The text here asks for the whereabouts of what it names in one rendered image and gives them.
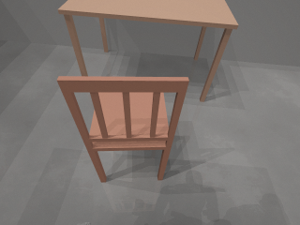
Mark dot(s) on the table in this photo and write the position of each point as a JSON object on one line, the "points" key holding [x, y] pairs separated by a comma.
{"points": [[204, 13]]}

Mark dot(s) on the chair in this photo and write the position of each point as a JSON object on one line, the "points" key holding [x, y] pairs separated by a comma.
{"points": [[129, 114]]}

